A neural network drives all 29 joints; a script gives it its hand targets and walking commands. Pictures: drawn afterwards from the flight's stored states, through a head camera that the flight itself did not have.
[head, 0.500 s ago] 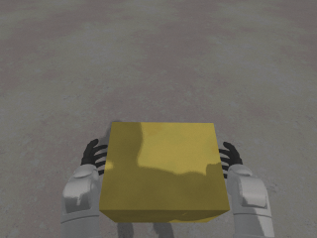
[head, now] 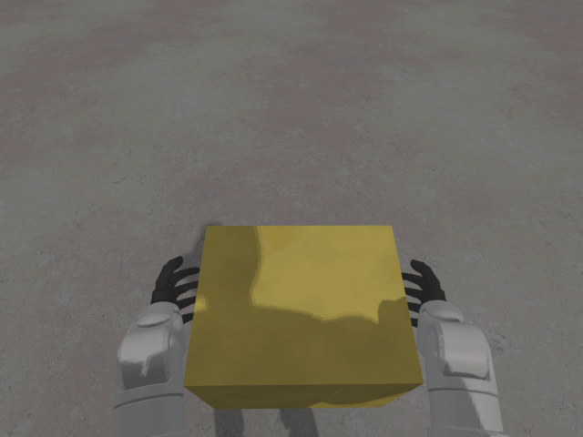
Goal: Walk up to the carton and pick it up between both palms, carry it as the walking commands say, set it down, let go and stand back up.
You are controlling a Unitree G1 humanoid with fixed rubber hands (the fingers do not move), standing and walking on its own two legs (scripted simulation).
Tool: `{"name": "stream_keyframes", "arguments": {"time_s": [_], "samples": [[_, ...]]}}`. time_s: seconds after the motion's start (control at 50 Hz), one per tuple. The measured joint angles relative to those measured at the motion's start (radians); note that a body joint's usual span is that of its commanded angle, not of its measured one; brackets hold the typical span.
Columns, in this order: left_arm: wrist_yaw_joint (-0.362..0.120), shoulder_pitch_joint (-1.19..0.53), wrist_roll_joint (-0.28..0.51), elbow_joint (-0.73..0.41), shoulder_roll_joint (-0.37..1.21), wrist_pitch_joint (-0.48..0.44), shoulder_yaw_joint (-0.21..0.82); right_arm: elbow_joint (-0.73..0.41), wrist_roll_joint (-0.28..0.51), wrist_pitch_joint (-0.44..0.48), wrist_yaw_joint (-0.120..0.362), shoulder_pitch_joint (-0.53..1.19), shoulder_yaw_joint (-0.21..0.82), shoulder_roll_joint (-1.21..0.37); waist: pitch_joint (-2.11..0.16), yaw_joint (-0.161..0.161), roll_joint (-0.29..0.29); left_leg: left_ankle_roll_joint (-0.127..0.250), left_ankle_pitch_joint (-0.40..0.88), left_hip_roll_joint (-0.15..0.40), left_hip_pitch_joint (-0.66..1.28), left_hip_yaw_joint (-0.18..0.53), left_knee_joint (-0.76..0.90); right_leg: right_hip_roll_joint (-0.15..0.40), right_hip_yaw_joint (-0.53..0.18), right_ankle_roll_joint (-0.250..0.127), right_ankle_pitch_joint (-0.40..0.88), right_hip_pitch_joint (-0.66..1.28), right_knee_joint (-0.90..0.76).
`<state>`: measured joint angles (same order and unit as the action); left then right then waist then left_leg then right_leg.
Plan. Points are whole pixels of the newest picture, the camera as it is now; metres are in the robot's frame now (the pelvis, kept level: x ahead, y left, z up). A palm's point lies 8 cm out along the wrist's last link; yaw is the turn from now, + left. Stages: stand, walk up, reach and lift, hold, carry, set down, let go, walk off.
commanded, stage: carry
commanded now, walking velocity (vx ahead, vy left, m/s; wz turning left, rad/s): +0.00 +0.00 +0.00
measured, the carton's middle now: (298, 321) +0.32 +0.00 -0.03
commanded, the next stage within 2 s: hold in 1.62 s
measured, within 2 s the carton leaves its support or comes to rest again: neither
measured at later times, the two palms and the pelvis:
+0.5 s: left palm (173, 307) +0.29 +0.17 +0.06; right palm (430, 304) +0.29 -0.18 +0.06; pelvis +0.01 -0.01 +0.00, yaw +0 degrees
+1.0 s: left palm (172, 306) +0.29 +0.17 +0.07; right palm (431, 305) +0.29 -0.18 +0.06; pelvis +0.02 -0.01 +0.00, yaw +0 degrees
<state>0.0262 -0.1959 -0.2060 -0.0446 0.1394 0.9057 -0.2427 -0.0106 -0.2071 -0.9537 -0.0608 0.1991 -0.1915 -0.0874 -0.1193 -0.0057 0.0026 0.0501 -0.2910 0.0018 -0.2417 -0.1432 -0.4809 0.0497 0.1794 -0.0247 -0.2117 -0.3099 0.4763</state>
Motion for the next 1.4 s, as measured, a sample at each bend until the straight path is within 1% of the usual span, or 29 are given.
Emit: {"name": "stream_keyframes", "arguments": {"time_s": [0.04,0.12,0.16,0.2,0.26,0.28,0.32,0.38,0.42,0.5,0.56,0.6,0.62,0.68,0.76,0.8,0.82,0.88,0.9,0.92,0.96,1.04,1.06,1.08,1.14,1.16,1.2,1.28,1.4], "samples": [[0.006,0.003,0.008,-0.009,-0.004,0.002,0.002,-0.011,0.004,-0.005,-0.008,0.0,0.007,0.0,0.003,-0.002,-0.002,-0.001,0.001,0.002,-0.003,0.001,-0.002,-0.001,0.001,-0.002,0.001,-0.002,0.0],[0.005,0.001,-0.003,0.004,-0.001,-0.002,-0.007,0.012,-0.009,0.007,-0.005,0.004,0.002,-0.01,-0.007,0.0,-0.004,-0.003,0.002,0.002,-0.001,0.0,0.005,-0.002,0.0,-0.004,0.0,-0.003,-0.002],[0.007,0.002,0.001,-0.003,-0.002,0.003,-0.005,0.005,-0.003,0.006,-0.008,-0.001,0.003,-0.009,-0.008,0.003,-0.004,-0.004,0.002,0.003,0.001,-0.001,0.007,-0.004,-0.001,-0.005,-0.001,-0.002,-0.003],[0.001,-0.002,-0.002,0.009,-0.001,-0.001,-0.007,0.021,-0.008,0.016,-0.001,0.002,-0.006,-0.009,-0.012,0.004,-0.002,-0.005,0.001,0.003,-0.001,0.0,0.007,-0.004,0.0,-0.005,-0.002,-0.004,-0.002],[0.007,0.004,0.011,-0.009,-0.002,0.004,0.0,-0.009,0.008,0.004,-0.012,-0.007,0.006,-0.001,-0.009,0.003,0.006,-0.006,-0.003,0.006,-0.005,0.003,0.001,-0.006,0.003,-0.006,-0.004,-0.004,-0.003],[0.001,0.002,0.004,0.002,-0.002,-0.003,-0.002,0.001,-0.001,0.01,-0.007,-0.004,0.003,-0.003,-0.012,0.002,0.008,-0.007,-0.004,0.007,-0.007,0.003,0.0,-0.007,0.003,-0.005,-0.004,-0.005,-0.004],[0.009,0.002,0.003,0.0,-0.002,0.0,0.0,-0.001,0.001,0.005,-0.011,-0.003,0.009,-0.001,-0.01,0.001,0.008,-0.007,-0.006,0.007,-0.007,0.002,-0.001,-0.007,0.002,-0.006,-0.007,-0.006,-0.001],[0.002,-0.004,-0.006,0.028,-0.002,-0.009,-0.01,0.031,-0.008,0.011,-0.007,0.011,0.002,-0.003,-0.01,-0.001,0.012,-0.008,-0.008,0.008,-0.009,0.002,-0.001,-0.008,0.002,-0.007,-0.01,-0.009,0.001],[0.0,0.0,0.002,0.018,-0.001,-0.008,-0.009,0.013,-0.002,0.005,-0.011,0.006,0.01,0.003,-0.006,0.001,0.012,-0.009,-0.012,0.01,-0.011,0.004,-0.005,-0.01,0.004,-0.008,-0.011,-0.008,-0.001],[0.004,0.004,0.005,0.006,-0.002,-0.011,-0.005,0.012,-0.002,0.013,-0.009,0.008,0.005,-0.001,-0.004,0.003,0.005,-0.012,-0.017,0.013,-0.007,0.005,-0.005,-0.013,0.004,-0.008,-0.017,-0.005,0.0],[0.004,-0.005,-0.006,0.021,-0.001,-0.019,-0.009,0.039,-0.012,0.034,-0.001,0.013,-0.004,-0.006,-0.01,0.004,-0.002,-0.014,-0.018,0.012,-0.006,0.005,0.0,-0.012,0.004,-0.008,-0.022,-0.007,0.001],[0.011,0.002,0.0,-0.001,-0.002,-0.016,0.001,0.013,-0.001,0.033,-0.007,0.001,0.006,-0.003,-0.006,0.007,-0.003,-0.015,-0.019,0.012,-0.003,0.004,0.001,-0.012,0.003,-0.008,-0.025,-0.006,0.003],[0.003,0.001,-0.007,0.005,-0.002,-0.023,-0.001,0.019,-0.008,0.04,-0.002,0.002,0.001,-0.006,-0.008,0.008,-0.002,-0.016,-0.021,0.013,-0.003,0.003,0.0,-0.013,0.002,-0.008,-0.027,-0.006,0.004],[0.008,0.007,-0.001,-0.002,-0.002,-0.026,0.004,0.011,-0.002,0.043,-0.008,-0.006,0.008,-0.004,-0.014,0.008,-0.003,-0.016,-0.026,0.012,-0.003,0.002,0.0,-0.012,0.001,-0.008,-0.034,-0.009,0.011],[0.003,0.008,-0.008,0.011,-0.003,-0.039,0.011,0.022,-0.005,0.061,-0.002,-0.015,0.007,0.001,-0.021,0.011,0.004,-0.016,-0.032,0.013,-0.004,0.005,-0.008,-0.011,0.003,-0.007,-0.038,-0.008,0.015],[0.016,0.019,0.009,-0.021,-0.004,-0.027,0.02,-0.015,0.016,0.046,-0.015,-0.03,0.03,0.013,-0.016,0.014,0.006,-0.016,-0.036,0.014,-0.002,0.005,-0.015,-0.012,0.003,-0.007,-0.042,-0.005,0.021],[0.006,0.018,0.004,-0.019,-0.004,-0.029,0.017,-0.014,0.011,0.047,-0.01,-0.029,0.028,0.012,-0.015,0.013,0.006,-0.016,-0.037,0.015,-0.001,0.006,-0.018,-0.012,0.004,-0.007,-0.042,-0.002,0.02],[-0.002,0.001,-0.01,0.025,-0.002,-0.036,0.0,0.037,-0.006,0.055,-0.001,-0.01,0.01,0.004,-0.018,0.012,0.0,-0.017,-0.035,0.014,0.003,0.006,-0.018,-0.011,0.005,-0.008,-0.04,0.001,0.022],[0.009,0.008,-0.001,0.012,-0.004,-0.026,0.008,0.025,0.003,0.043,-0.008,-0.015,0.017,0.008,-0.016,0.012,-0.001,-0.017,-0.033,0.014,0.004,0.006,-0.016,-0.011,0.004,-0.009,-0.039,0.003,0.021],[0.009,0.016,0.005,-0.004,-0.004,-0.018,0.011,0.009,0.009,0.033,-0.01,-0.02,0.022,0.011,-0.014,0.011,0.0,-0.017,-0.031,0.013,0.007,0.006,-0.014,-0.011,0.004,-0.009,-0.037,0.005,0.018],[-0.002,0.019,0.001,0.004,-0.004,-0.022,0.009,0.017,-0.003,0.034,-0.001,-0.016,0.012,0.005,-0.017,0.009,0.003,-0.015,-0.025,0.012,0.01,0.006,-0.006,-0.012,0.004,-0.008,-0.031,0.008,0.01],[-0.007,0.021,0.006,0.006,-0.005,-0.013,0.002,0.018,-0.003,0.023,-0.003,-0.017,0.015,0.006,-0.021,0.005,0.003,-0.015,-0.019,0.013,0.007,0.007,-0.004,-0.013,0.006,-0.009,-0.023,0.009,0.002],[-0.004,0.019,0.007,0.006,-0.004,-0.011,0.002,0.024,-0.005,0.025,-0.001,-0.014,0.013,0.006,-0.019,0.005,0.003,-0.015,-0.018,0.014,0.005,0.007,-0.005,-0.014,0.007,-0.01,-0.021,0.008,0.0],[0.008,0.023,0.02,-0.016,-0.007,0.0,0.009,0.002,0.009,0.014,-0.009,-0.019,0.021,0.009,-0.015,0.003,0.005,-0.014,-0.018,0.014,0.004,0.007,-0.006,-0.014,0.007,-0.01,-0.019,0.008,-0.001],[-0.005,0.002,-0.002,0.021,-0.001,-0.014,-0.007,0.037,-0.012,0.03,0.002,-0.006,0.004,-0.001,-0.016,0.003,0.008,-0.014,-0.013,0.014,0.003,0.006,-0.003,-0.014,0.006,-0.01,-0.013,0.008,-0.005],[0.005,0.004,0.006,0.016,-0.004,-0.008,-0.003,0.027,-0.001,0.021,-0.009,-0.012,0.012,0.001,-0.015,0.003,0.007,-0.014,-0.012,0.013,0.004,0.006,-0.001,-0.014,0.006,-0.011,-0.012,0.008,-0.006],[0.002,0.002,0.01,0.004,-0.003,0.002,-0.009,0.007,0.007,0.005,-0.016,-0.012,0.02,0.003,-0.008,0.002,0.007,-0.014,-0.011,0.014,0.006,0.006,-0.002,-0.014,0.006,-0.011,-0.01,0.011,-0.007],[-0.002,-0.014,0.0,0.031,0.001,-0.004,-0.022,0.044,-0.011,0.012,-0.006,0.013,-0.001,-0.002,-0.005,0.0,0.009,-0.013,-0.01,0.015,0.002,0.005,-0.005,-0.015,0.006,-0.011,-0.007,0.008,-0.008],[-0.003,-0.008,0.0,0.017,0.0,-0.009,-0.009,0.032,-0.008,0.019,-0.001,0.003,-0.001,-0.001,-0.006,0.002,0.005,-0.013,-0.011,0.013,-0.001,0.006,-0.008,-0.012,0.006,-0.011,-0.011,0.003,0.0]]}}
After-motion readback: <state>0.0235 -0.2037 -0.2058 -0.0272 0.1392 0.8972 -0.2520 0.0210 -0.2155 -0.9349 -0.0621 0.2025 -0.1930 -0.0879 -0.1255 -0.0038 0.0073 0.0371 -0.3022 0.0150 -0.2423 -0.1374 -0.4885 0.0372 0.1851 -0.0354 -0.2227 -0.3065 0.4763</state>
